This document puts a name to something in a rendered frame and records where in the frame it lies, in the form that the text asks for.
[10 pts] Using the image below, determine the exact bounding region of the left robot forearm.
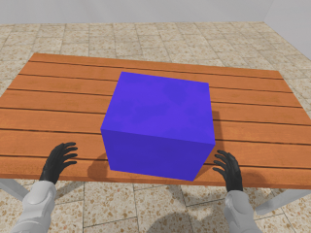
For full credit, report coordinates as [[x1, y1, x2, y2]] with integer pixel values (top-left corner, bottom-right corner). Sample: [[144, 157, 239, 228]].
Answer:
[[10, 181, 56, 233]]

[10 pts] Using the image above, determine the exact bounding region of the right robot hand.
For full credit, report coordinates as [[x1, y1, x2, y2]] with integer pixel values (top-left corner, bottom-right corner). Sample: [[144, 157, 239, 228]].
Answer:
[[212, 150, 243, 192]]

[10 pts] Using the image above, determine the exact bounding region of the table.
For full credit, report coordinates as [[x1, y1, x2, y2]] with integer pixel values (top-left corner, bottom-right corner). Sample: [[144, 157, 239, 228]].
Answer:
[[0, 52, 311, 216]]

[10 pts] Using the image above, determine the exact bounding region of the left robot hand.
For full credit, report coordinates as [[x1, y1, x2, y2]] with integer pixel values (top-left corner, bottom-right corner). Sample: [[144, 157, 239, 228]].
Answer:
[[39, 142, 78, 184]]

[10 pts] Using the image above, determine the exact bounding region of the right robot forearm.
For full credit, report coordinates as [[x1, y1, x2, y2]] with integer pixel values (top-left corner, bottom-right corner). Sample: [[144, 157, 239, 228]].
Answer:
[[224, 190, 263, 233]]

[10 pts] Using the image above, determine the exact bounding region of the carton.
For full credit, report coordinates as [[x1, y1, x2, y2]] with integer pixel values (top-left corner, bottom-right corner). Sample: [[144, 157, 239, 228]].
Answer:
[[100, 71, 216, 182]]

